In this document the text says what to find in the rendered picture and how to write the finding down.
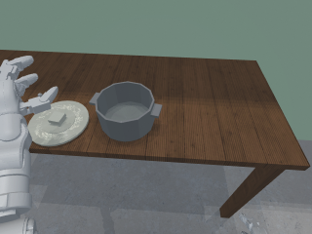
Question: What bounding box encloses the left robot hand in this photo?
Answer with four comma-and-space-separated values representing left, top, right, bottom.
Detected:
0, 56, 59, 116

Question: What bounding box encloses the pot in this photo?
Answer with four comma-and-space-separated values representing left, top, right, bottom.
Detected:
89, 81, 163, 142

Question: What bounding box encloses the table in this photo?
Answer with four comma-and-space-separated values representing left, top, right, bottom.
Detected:
0, 50, 311, 218

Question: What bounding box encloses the robot left forearm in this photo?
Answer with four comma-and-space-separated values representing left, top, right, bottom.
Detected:
0, 113, 32, 223

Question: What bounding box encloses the lid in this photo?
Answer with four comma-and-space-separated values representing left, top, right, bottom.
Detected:
27, 100, 90, 147

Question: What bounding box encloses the knob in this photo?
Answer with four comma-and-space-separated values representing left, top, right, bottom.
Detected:
48, 111, 66, 125

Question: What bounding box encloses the right robot hand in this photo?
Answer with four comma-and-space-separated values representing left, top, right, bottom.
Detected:
239, 213, 267, 234

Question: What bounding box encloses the robot left upper arm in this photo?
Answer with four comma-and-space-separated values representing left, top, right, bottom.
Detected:
0, 217, 39, 234

